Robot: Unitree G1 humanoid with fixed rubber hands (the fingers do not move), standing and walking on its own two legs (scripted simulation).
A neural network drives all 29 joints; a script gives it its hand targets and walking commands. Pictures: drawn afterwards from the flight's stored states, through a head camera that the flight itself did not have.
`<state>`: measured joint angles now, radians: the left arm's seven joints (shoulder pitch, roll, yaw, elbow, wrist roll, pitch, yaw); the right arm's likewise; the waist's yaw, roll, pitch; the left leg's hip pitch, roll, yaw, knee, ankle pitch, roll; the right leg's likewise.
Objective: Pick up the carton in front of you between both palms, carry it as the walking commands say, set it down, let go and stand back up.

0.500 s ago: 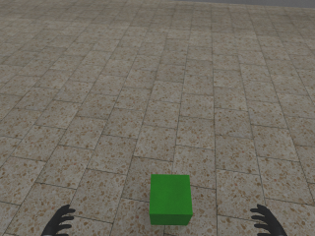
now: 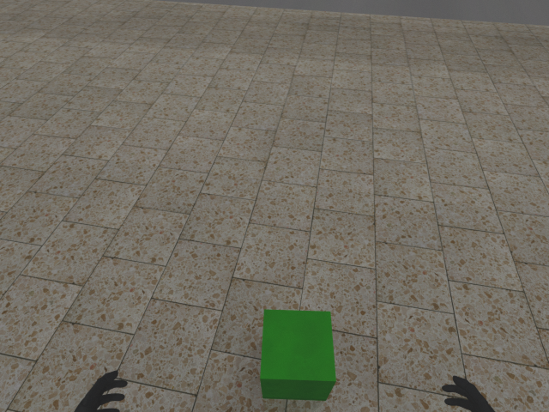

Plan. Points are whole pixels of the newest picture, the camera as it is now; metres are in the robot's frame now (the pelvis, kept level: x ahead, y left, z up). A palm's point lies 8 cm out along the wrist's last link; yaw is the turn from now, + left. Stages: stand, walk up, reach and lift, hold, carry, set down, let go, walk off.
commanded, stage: stand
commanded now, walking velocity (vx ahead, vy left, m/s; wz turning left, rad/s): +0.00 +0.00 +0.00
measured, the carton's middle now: (295, 356) +0.39 -0.05 -0.65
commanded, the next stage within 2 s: none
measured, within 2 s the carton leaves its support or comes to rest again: neither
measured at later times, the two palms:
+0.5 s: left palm out of the picture +0.08 +0.30 -0.09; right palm out of the picture +0.08 -0.30 -0.10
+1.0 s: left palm out of the picture +0.07 +0.31 -0.10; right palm out of the picture +0.06 -0.31 -0.10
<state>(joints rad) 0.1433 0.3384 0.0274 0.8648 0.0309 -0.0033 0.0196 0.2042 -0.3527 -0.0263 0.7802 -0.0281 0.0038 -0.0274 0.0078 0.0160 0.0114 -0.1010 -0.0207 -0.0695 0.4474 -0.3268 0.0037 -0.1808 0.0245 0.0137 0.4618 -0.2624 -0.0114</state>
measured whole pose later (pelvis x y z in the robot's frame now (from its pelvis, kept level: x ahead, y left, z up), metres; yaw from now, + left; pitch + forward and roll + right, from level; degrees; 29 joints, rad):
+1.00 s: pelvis -0.02 +0.00 +0.01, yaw -1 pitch -2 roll +0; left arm 0.11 0.38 0.01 1.05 0.02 -0.01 0.01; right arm 0.15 -0.39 0.00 0.99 -0.02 -0.01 -0.02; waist 0.01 0.01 0.03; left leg -0.06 -0.01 -0.05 0.34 -0.24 0.00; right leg -0.15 0.02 0.04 0.36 -0.17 -0.01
